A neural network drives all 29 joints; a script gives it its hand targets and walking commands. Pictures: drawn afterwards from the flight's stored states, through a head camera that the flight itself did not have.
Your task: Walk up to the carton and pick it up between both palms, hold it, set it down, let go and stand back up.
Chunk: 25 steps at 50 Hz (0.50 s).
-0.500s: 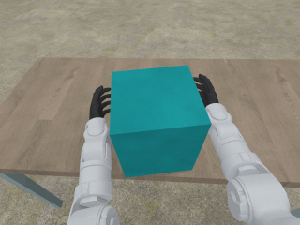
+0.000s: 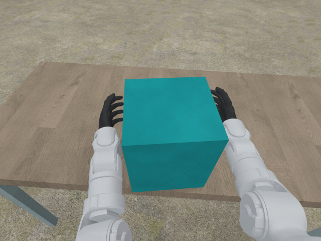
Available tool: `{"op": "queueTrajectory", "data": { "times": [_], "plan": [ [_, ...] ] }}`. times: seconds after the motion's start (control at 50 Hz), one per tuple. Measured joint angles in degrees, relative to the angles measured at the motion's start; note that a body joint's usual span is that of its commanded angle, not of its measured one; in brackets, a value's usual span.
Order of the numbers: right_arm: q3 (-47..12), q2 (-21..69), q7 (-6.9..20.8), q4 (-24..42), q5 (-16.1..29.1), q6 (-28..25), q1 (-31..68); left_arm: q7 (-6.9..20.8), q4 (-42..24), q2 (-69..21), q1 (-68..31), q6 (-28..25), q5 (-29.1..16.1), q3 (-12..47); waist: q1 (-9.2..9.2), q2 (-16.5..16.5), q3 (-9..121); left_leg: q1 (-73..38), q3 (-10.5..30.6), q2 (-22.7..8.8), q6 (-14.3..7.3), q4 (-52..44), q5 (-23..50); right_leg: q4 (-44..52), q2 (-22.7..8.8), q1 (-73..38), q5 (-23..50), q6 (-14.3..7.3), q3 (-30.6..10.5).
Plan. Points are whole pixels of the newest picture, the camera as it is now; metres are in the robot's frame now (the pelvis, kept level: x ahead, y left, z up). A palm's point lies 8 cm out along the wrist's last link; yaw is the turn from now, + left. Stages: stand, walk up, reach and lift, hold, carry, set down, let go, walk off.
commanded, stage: reach and lift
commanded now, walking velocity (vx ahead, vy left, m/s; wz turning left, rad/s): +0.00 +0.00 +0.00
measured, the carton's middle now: (167, 137) +0.38 +0.05 +0.04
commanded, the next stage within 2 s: none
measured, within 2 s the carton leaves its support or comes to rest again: leaves its support in 0.56 s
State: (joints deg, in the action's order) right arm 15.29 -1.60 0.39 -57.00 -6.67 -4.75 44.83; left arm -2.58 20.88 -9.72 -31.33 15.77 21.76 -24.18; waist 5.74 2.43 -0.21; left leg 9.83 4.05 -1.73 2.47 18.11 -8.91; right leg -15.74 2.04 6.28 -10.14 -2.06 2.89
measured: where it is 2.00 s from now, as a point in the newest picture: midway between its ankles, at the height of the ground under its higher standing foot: outside the picture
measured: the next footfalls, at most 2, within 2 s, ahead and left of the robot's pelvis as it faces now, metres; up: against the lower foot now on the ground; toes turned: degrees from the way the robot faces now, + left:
none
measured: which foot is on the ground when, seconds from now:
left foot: down 0.00-1.00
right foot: down 0.00-1.00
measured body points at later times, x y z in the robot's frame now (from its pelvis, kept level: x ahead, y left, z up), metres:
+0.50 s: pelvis +0.00 +0.00 +0.00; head +0.00 +0.02 +0.45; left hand +0.36 +0.21 +0.10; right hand +0.43 -0.09 +0.11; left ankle +0.01 +0.15 -0.75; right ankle -0.02 -0.09 -0.75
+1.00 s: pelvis -0.02 +0.00 +0.00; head -0.04 +0.03 +0.45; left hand +0.35 +0.21 +0.12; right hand +0.41 -0.09 +0.14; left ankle +0.01 +0.15 -0.75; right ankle -0.02 -0.09 -0.75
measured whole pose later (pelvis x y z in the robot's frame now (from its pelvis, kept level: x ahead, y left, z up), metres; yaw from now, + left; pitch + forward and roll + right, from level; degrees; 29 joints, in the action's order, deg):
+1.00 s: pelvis -0.02 +0.00 +0.00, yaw +1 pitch -1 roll -1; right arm 9.4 -2.9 -4.6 -60.6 -2.1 -8.6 44.9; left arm -4.8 27.2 -5.6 -32.6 12.8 16.8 -20.4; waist 4.2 3.4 2.8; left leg 10.0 5.1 -1.5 2.6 18.1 -7.5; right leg -14.9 1.9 5.6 -8.7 -2.0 4.1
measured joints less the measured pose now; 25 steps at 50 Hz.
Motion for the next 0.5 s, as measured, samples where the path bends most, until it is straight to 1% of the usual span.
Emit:
{"op": "queueTrajectory", "data": {
  "times": [0.24, 0.4, 0.5],
  "plan": [
    [-1.09, -0.22, -0.89, -0.01, 0.19, -0.22, -0.28, -0.12, 2.59, 0.33, 0.09, -2.16, -0.58, -0.4, 0.31, -1.24, 1.13, 0.43, -0.32, 0.21, -0.35, -0.43, 0.35, -0.02, -0.25, 0.72, 0.21, 0.32, -0.25],
    [-0.84, -0.38, -1.21, -0.86, -0.56, -0.68, 0.06, -0.26, 3.88, 0.43, -0.55, -2.7, -0.95, -0.74, 0.56, -1.07, 1.2, 0.45, -0.32, 0.11, -0.28, -0.49, 0.44, 0.22, -0.15, 0.66, 0.39, 0.25, -0.23],
    [-1.5, -0.5, -1.5, -1.38, 0.35, -1.31, 0.1, -0.56, 3.65, 0.81, -0.3, -2.65, -1.47, -0.04, 0.23, -0.95, 1.19, 0.63, -0.04, 0.06, -0.14, -0.15, 0.37, 0.23, -0.09, 0.58, 0.4, 0.16, 0.05]
  ]
}}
